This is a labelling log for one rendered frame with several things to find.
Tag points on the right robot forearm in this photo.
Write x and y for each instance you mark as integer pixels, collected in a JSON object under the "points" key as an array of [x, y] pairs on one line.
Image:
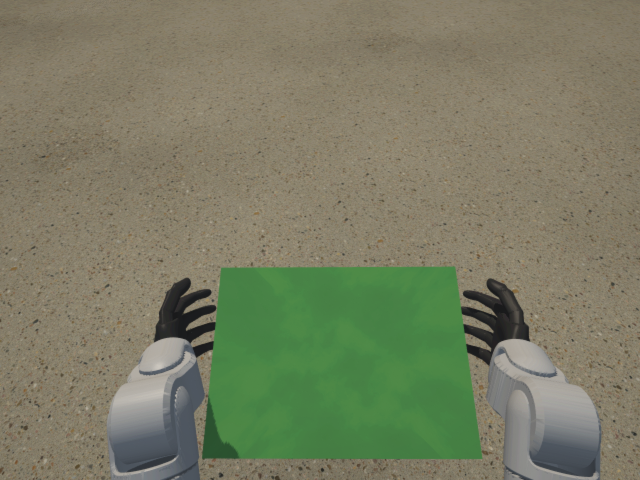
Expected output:
{"points": [[552, 428]]}

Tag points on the carton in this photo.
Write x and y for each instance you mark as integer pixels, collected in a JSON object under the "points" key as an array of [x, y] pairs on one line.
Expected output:
{"points": [[340, 363]]}

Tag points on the left robot forearm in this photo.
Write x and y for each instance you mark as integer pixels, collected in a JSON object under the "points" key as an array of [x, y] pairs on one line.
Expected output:
{"points": [[150, 425]]}

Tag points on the robot right hand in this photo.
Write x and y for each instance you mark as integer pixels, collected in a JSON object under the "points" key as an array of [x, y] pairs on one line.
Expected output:
{"points": [[509, 323]]}

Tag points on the robot left hand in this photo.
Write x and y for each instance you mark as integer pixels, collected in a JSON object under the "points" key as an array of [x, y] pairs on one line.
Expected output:
{"points": [[173, 324]]}

